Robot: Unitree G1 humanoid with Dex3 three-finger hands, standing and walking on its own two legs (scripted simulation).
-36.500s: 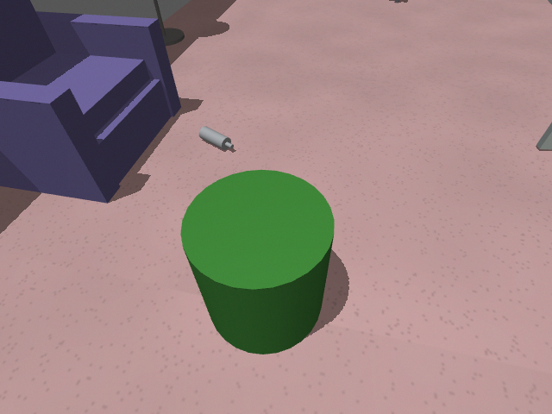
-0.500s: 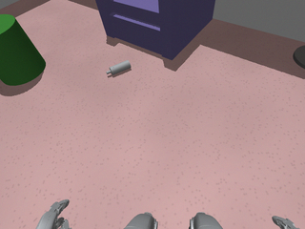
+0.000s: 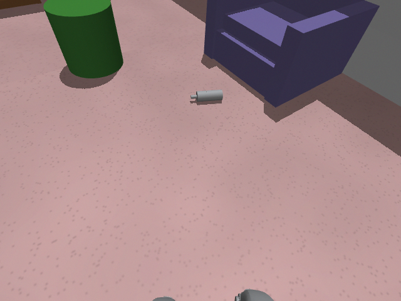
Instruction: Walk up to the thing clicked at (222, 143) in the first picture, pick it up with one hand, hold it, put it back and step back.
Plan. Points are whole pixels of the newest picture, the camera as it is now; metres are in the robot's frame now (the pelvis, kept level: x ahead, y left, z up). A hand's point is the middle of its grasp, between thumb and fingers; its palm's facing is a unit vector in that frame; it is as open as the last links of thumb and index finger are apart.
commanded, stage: walk up
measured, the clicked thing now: (206, 95) +1.58 -0.04 -0.71
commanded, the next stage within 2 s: stand in 0.98 s
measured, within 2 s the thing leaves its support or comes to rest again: neither
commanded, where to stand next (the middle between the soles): +0.08 +0.01 m, yaw +7 degrees
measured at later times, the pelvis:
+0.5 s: pelvis -0.01 -0.01 +0.00, yaw +8 degrees
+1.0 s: pelvis +0.01 -0.02 +0.02, yaw +10 degrees
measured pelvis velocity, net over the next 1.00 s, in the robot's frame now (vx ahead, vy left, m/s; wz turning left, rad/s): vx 0.01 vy -0.02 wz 0.18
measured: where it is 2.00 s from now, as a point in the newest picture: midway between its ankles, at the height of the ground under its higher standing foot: outside the picture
